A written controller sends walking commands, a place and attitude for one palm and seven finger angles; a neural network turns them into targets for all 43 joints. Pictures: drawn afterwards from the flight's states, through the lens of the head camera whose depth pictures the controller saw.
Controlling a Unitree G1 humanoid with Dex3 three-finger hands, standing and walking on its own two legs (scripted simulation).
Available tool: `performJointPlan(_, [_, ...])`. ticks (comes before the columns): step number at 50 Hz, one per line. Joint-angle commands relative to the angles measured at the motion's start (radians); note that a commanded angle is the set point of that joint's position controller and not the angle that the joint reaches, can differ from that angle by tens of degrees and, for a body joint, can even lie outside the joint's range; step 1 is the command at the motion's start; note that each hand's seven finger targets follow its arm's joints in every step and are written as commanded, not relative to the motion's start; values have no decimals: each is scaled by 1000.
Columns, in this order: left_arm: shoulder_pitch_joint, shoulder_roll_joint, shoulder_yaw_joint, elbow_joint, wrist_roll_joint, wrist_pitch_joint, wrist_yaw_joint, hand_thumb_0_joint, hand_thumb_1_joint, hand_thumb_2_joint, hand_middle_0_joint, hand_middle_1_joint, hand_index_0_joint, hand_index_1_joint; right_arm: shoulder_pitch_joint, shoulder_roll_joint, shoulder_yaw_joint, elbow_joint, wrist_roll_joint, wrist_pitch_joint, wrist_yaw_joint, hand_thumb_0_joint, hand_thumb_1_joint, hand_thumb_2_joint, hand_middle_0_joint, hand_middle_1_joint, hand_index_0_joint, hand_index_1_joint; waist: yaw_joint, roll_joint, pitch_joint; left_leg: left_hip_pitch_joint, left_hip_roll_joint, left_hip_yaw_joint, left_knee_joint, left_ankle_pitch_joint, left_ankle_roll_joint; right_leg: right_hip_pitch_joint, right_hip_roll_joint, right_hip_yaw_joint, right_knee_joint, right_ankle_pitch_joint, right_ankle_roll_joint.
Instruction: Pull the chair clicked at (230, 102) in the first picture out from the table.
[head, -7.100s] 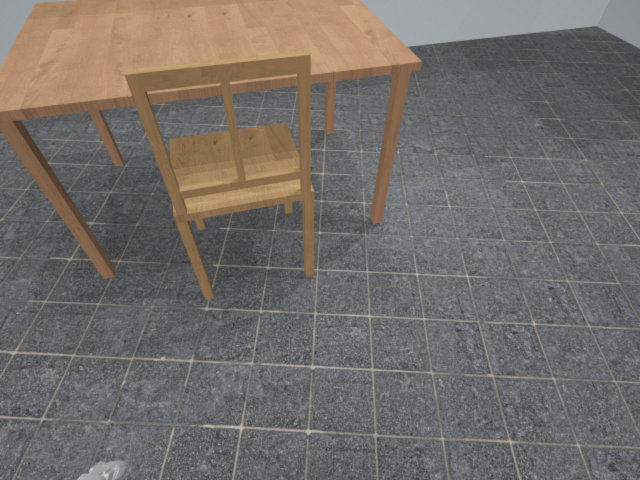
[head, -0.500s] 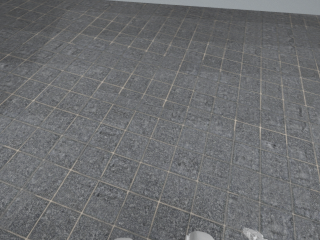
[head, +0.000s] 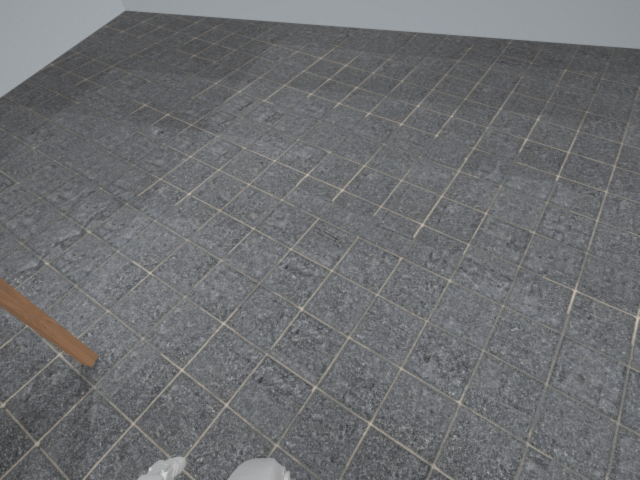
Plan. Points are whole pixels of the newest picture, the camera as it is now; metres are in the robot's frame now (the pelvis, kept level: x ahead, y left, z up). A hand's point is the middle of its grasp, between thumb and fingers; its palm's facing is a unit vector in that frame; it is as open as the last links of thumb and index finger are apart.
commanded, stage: turn to face it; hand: left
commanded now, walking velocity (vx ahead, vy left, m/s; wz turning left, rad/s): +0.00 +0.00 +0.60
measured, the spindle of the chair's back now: out of the picture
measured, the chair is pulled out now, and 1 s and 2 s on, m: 0.00 0.00 0.00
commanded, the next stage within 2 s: take the last steps up to it in 1.92 s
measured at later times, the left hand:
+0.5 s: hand out of the picture +0.03 +0.26 -0.16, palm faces +0.30 -0.91 -0.29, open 7.4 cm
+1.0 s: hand out of the picture -0.09 +0.23 -0.19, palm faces +0.59 -0.76 -0.26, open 7.4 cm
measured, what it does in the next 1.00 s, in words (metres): steps on the spot, turning left: left foot, then right foot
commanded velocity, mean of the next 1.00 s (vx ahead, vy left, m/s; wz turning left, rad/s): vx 0.00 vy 0.00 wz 0.60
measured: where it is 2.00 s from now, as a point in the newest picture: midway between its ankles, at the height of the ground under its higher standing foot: outside the picture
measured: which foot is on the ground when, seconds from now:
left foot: up 0.00-0.16, down 0.18-0.56, up 0.58-0.94, down 0.96-1.00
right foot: down 0.00-0.16, up 0.18-0.54, down 0.56-0.94, up 0.96-1.00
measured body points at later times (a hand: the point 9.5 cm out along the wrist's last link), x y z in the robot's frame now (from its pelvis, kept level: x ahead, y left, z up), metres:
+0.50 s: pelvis +0.00 +0.02 +0.00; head +0.04 +0.03 +0.44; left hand +0.02 +0.31 -0.13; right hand +0.15 -0.20 -0.14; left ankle -0.01 +0.14 -0.74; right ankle +0.04 -0.12 -0.71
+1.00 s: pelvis +0.00 +0.03 -0.02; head +0.03 +0.07 +0.43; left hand -0.12 +0.28 -0.17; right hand +0.24 -0.13 -0.14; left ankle -0.06 +0.12 -0.74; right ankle +0.04 -0.11 -0.71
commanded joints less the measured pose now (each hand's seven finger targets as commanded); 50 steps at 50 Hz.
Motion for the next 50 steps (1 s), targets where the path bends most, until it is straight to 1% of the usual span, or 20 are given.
performJointPlan(1, [52, 251, 74, -47, 2, -20, 13, 0, 900, 900, -200, -300, -200, -300, -109, -40, 6, -107, 11, -38, 2, 0, -900, -900, 200, 300, 200, 300, 73, -230, -83, -7, 13, 56, -192, -31, -10, 111, -237, 105, -156, 368, -128])
performJointPlan(6, [55, 266, 89, -26, -6, -6, 5, 0, 900, 900, -200, -300, -200, -300, -36, -59, 9, -99, 12, -59, -6, 0, -900, -900, 200, 300, 200, 300, 44, -231, -152, 195, -8, 104, -547, 128, 17, 104, -231, 15, 21, 427, -57])
performJointPlan(7, [57, 251, 87, -30, -15, 0, 1, 0, 900, 900, -200, -300, -200, -300, 13, -103, -3, -88, 9, -67, -6, 0, -900, -900, 200, 300, 200, 300, 11, -123, -176, 349, 22, 58, -659, 264, 35, -17, -210, -11, 143, 323, -10])
performJointPlan(8, [66, 192, 80, -63, -22, 6, -7, 0, 900, 900, -200, -300, -200, -300, 68, -216, -31, -90, 2, -77, -12, 0, -900, -900, 200, 300, 200, 300, -21, 181, -212, 519, 263, -274, -702, 539, 146, -280, -82, -50, 364, -52, 72])
performJointPlan(9, [-9, 153, 59, -107, -15, 8, -6, 0, 900, 900, -200, -300, -200, -300, 137, -282, -45, -70, 7, -70, -18, 0, -900, -900, 200, 300, 200, 300, -60, 286, -193, 497, 416, -414, -722, 773, 264, -397, -15, 21, 533, -413, 93])
performJointPlan(11, [-82, 158, 66, -96, -16, 16, 2, 0, 900, 900, -200, -300, -200, -300, 108, -235, -35, -63, 1, -73, -40, 0, -900, -900, 200, 300, 200, 300, -55, 215, -148, 376, 348, -391, -731, 543, 274, -419, -19, 135, 660, -303, 82])
performJointPlan(15, [7, 166, 71, -38, -15, 16, -15, 0, 900, 900, -200, -300, -200, -300, -54, -166, -8, -108, 2, -78, -41, 0, -900, -900, 200, 300, 200, 300, 24, 138, -104, 275, 209, -230, -745, 452, 208, -319, 1, 133, 584, -131, 87])
performJointPlan(21, [-28, 150, 63, -67, -19, 12, -9, 0, 900, 900, -200, -300, -200, -300, -18, -173, -19, -96, -2, -67, -37, 0, -900, -900, 200, 300, 200, 300, -1, 124, -114, 288, 205, -324, -738, 408, 235, -253, 53, 133, 372, -158, 83])
performJointPlan(26, [91, 157, 65, -56, -26, -11, -2, 0, 900, 900, -200, -300, -200, -300, -72, -159, -25, -118, 4, -58, -34, 0, -900, -900, 200, 300, 200, 300, 59, 111, -152, 155, 133, -349, -609, 462, 182, 38, 100, 107, -27, 4, 66])
performJointPlan(27, [133, 202, 74, -52, -19, -23, 4, 0, 900, 900, -200, -300, -200, -300, -69, -121, -21, -126, 12, -60, -30, 0, -900, -900, 200, 300, 200, 300, 81, 8, -176, 56, 67, -300, -497, 346, 125, 173, 10, 188, -179, 60, 47])
performJointPlan(28, [143, 306, 95, -56, 0, -32, 13, 0, 900, 900, -200, -300, -200, -300, -48, -42, -8, -152, 19, -62, -25, 0, -900, -900, 200, 300, 200, 300, 83, -305, -166, -149, -95, -96, -256, -22, 33, 264, -284, 494, -263, 124, -66])
performJointPlan(29, [124, 324, 87, -70, -6, -23, 12, 0, 900, 900, -200, -300, -200, -300, -64, -76, -16, -162, 6, -59, -25, 0, -900, -900, 200, 300, 200, 300, 84, -263, -153, -147, -70, -99, -53, -181, 28, 145, -391, 506, -250, 182, -158])
performJointPlan(30, [85, 281, 93, -71, -8, -25, 20, 0, 900, 900, -200, -300, -200, -300, -85, -84, -22, -157, 4, -47, -25, 0, -900, -900, 200, 300, 200, 300, 70, -280, -132, -138, -43, -123, 64, -160, 33, 78, -360, 494, -251, 191, -168])
performJointPlan(33, [-23, 202, 59, -88, -6, -28, 12, 0, 900, 900, -200, -300, -200, -300, -46, -68, -16, -99, 1, -34, -4, 0, -900, -900, 200, 300, 200, 300, 14, -200, -39, -127, -3, -61, 164, 18, 5, 21, -204, 221, -200, 252, -112])
performJointPlan(42, [87, 267, 83, -31, 2, -16, 10, 0, 900, 900, -200, -300, -200, -300, -139, -31, 17, -118, 14, -48, 0, 0, -900, -900, 200, 300, 200, 300, 88, -251, -99, 40, -1, 83, -300, -26, 3, 145, -245, 75, -94, 496, -122])
performJointPlan(45, [71, 266, 88, -20, -8, -8, 5, 0, 900, 900, -200, -300, -200, -300, -56, -61, 13, -103, 11, -62, -6, 0, -900, -900, 200, 300, 200, 300, 45, -210, -144, 191, -5, 100, -560, 145, 23, 129, -228, -4, 52, 477, -53])
performJointPlan(46, [73, 250, 88, -29, -17, -3, 2, 0, 900, 900, -200, -300, -200, -300, 9, -114, -2, -90, 7, -71, -6, 0, -900, -900, 200, 300, 200, 300, 3, -88, -184, 372, 39, 32, -673, 313, 49, -7, -203, -27, 218, 378, -4])
performJointPlan(47, [73, 179, 77, -70, -24, 0, -9, 0, 900, 900, -200, -300, -200, -300, 76, -236, -34, -87, 0, -81, -13, 0, -900, -900, 200, 300, 200, 300, -32, 248, -220, 562, 315, -344, -692, 704, 180, -320, -55, -53, 457, -166, 83])
performJointPlan(48, [9, 166, 58, -107, -15, 5, -4, 0, 900, 900, -200, -300, -200, -300, 147, -280, -40, -64, 11, -71, -19, 0, -900, -900, 200, 300, 200, 300, -59, 265, -233, 547, 420, -407, -685, 881, 283, -390, -19, 46, 579, -423, 87])
performJointPlan(50, [-70, 163, 64, -98, -19, 10, 3, 0, 900, 900, -200, -300, -200, -300, 100, -228, -29, -67, 5, -77, -42, 0, -900, -900, 200, 300, 200, 300, -53, 237, -175, 422, 339, -375, -696, 670, 281, -415, -20, 131, 667, -315, 84])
